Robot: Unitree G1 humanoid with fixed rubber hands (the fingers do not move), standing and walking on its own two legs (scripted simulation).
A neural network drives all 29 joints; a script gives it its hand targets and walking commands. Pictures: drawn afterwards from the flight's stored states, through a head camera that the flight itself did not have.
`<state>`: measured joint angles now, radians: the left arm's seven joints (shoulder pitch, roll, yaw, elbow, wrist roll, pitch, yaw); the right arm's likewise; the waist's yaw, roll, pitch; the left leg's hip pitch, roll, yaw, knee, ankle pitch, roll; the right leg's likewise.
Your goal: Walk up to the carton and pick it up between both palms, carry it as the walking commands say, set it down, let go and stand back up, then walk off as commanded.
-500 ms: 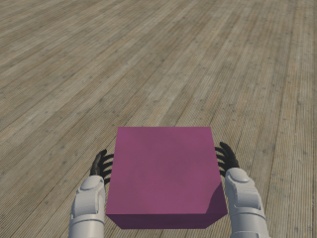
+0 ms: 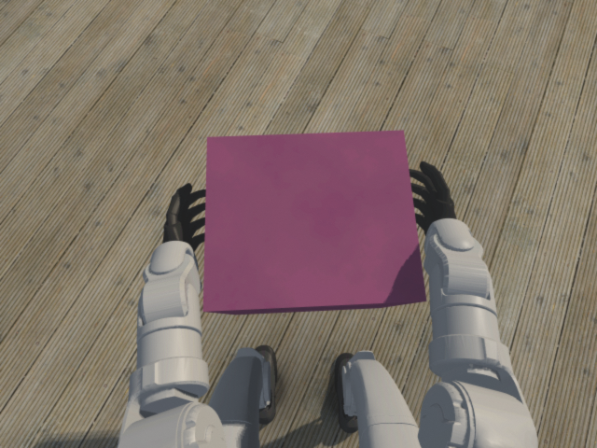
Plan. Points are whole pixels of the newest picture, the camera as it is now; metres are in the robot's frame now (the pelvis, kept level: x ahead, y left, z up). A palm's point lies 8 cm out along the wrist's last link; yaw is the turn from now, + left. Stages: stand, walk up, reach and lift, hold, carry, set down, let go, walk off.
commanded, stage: set down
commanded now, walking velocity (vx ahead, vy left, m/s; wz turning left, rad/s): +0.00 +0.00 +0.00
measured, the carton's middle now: (307, 236) +0.39 +0.01 -0.12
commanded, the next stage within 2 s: none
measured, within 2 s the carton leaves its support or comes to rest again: neither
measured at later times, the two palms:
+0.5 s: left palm (202, 242) +0.39 +0.18 -0.15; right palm (417, 226) +0.42 -0.17 -0.13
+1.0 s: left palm (218, 238) +0.42 +0.17 -0.24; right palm (404, 230) +0.44 -0.17 -0.22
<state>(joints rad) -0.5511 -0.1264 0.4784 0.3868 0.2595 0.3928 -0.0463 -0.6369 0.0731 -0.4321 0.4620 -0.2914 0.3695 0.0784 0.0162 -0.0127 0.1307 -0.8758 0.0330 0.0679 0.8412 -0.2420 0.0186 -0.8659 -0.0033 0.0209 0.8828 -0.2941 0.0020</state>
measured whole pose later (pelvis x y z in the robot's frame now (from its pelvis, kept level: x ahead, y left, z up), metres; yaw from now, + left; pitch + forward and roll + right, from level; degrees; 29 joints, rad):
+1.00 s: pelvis -0.02 +0.00 -0.16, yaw -1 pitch +40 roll -1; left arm -0.82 0.01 0.43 0.48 0.14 0.42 0.00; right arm -0.86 -0.01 -0.42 0.51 -0.16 0.38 0.00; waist 0.00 -0.02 -0.12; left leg -1.80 0.02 -0.01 1.51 -0.41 -0.01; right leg -1.77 0.02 0.00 1.53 -0.46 0.00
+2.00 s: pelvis -0.07 +0.00 -0.29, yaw -2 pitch +29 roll +0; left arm -1.37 0.26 0.34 0.64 -0.03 0.39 0.08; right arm -1.37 -0.25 -0.32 0.61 0.02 0.38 -0.09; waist 0.01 -0.01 0.53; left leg -2.03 -0.02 -0.02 1.97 -0.45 -0.02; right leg -2.02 0.07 0.02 1.99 -0.49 0.02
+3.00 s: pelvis -0.05 +0.00 -0.36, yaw -1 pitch +28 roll +1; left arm -1.47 0.36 0.18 1.02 -0.16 0.22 0.11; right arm -1.50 -0.32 -0.18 1.00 0.13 0.23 -0.13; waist 0.02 0.00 0.52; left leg -2.20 -0.04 -0.01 2.20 -0.50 -0.02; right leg -2.18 0.07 0.02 2.24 -0.56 0.03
